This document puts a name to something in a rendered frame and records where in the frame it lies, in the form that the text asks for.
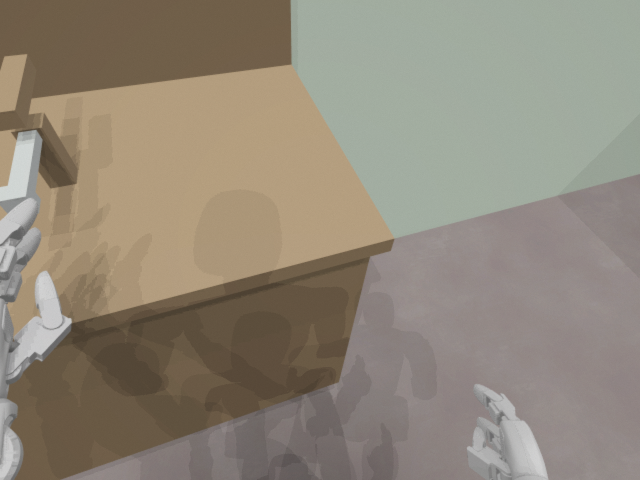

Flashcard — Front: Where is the right robot hand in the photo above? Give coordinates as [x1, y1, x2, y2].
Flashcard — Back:
[467, 384, 548, 480]

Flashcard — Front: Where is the robot left forearm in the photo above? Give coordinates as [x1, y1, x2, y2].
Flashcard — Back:
[0, 398, 23, 480]

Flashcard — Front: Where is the tap lever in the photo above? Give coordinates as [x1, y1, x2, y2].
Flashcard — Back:
[0, 130, 42, 214]

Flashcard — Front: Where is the counter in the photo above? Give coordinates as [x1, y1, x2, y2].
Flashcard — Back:
[0, 0, 395, 480]

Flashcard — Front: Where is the left robot hand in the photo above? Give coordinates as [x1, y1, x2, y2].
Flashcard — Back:
[0, 198, 72, 399]

